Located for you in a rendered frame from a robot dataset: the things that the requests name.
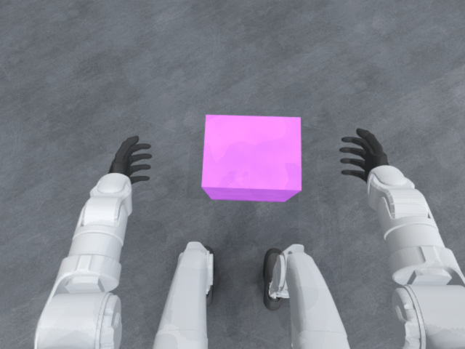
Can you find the left robot hand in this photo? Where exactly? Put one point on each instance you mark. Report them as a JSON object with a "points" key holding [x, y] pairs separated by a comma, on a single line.
{"points": [[123, 159]]}

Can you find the robot right upper arm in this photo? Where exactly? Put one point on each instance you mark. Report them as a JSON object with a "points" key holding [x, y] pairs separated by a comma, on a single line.
{"points": [[429, 316]]}

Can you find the robot right forearm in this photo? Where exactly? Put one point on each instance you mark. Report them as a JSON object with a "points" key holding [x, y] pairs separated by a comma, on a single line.
{"points": [[417, 253]]}

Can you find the robot left upper arm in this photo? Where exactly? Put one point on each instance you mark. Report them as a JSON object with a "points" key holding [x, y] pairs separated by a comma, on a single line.
{"points": [[90, 320]]}

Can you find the carton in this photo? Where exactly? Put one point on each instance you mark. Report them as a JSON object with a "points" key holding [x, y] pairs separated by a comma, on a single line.
{"points": [[252, 158]]}

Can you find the robot left forearm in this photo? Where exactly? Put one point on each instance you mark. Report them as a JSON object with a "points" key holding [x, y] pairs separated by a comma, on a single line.
{"points": [[93, 264]]}

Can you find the right robot shin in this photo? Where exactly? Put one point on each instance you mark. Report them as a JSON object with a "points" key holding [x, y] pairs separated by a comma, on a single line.
{"points": [[274, 290]]}

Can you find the right robot hand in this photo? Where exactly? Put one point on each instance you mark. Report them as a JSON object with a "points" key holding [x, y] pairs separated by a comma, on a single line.
{"points": [[372, 153]]}

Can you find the right robot foot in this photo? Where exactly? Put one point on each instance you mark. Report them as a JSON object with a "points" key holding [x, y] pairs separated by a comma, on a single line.
{"points": [[271, 303]]}

